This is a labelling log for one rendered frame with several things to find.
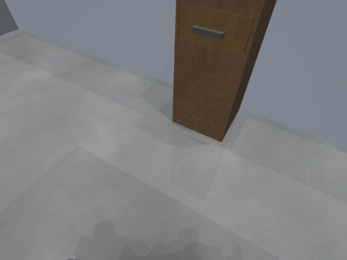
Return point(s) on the drawer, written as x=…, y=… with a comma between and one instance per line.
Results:
x=238, y=27

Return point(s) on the handle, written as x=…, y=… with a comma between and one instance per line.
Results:
x=208, y=32

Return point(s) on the cabinet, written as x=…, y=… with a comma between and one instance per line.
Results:
x=209, y=82

